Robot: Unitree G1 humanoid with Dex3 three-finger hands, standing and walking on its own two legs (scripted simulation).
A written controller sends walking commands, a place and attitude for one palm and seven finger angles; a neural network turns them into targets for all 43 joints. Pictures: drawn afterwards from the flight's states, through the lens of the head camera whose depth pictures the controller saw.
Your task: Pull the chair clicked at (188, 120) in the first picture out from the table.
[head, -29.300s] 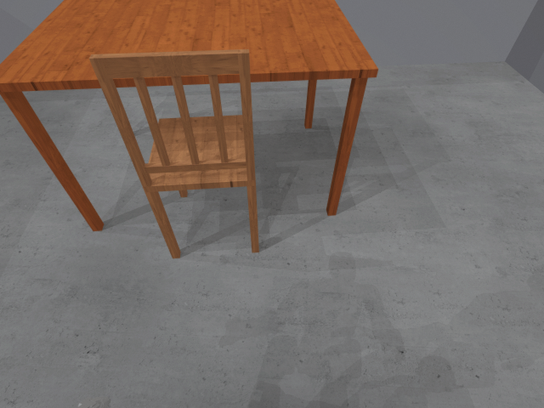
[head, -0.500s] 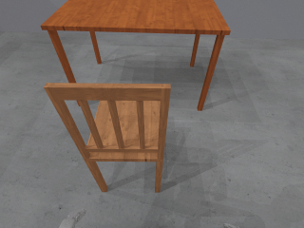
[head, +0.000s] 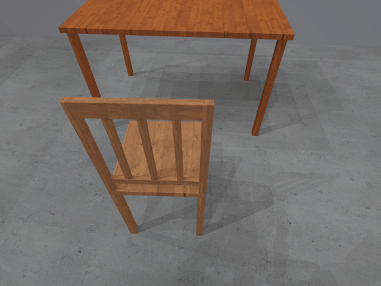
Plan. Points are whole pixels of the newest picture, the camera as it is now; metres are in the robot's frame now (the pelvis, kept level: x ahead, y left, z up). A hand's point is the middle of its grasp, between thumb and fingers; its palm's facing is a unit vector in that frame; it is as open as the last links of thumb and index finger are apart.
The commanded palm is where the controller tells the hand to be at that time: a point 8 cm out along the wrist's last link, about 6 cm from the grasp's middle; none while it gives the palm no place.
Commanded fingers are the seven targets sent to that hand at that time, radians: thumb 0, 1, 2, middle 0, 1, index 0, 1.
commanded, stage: let the arm hang, fingers relaxed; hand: left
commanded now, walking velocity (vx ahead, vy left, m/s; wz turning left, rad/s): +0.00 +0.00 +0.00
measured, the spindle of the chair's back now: (148, 152) +0.50 +0.17 -0.08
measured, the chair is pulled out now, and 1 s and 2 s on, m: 0.58 0.58 0.58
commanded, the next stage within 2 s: look to check the result in 0.38 s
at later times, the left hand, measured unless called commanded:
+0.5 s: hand out of the picture -0.01 +0.15 -0.17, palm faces +0.06 -0.98 -0.18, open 7.3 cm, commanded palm none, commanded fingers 0.00 0.90 0.90 -0.20 -0.30 -0.20 -0.30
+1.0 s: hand out of the picture +0.00 +0.14 -0.17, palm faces +0.06 -0.98 -0.17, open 7.3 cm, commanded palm none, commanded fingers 0.00 0.90 0.90 -0.20 -0.30 -0.20 -0.30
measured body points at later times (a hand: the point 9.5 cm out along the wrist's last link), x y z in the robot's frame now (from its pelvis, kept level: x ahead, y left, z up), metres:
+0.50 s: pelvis +0.00 -0.01 +0.00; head +0.01 -0.01 +0.45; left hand -0.01 +0.20 -0.16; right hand -0.02 -0.21 -0.16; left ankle +0.04 +0.14 -0.74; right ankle +0.02 -0.12 -0.74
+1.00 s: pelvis +0.01 -0.02 +0.00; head +0.02 -0.02 +0.45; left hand +0.00 +0.20 -0.16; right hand -0.01 -0.22 -0.16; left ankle +0.04 +0.14 -0.74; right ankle +0.02 -0.12 -0.74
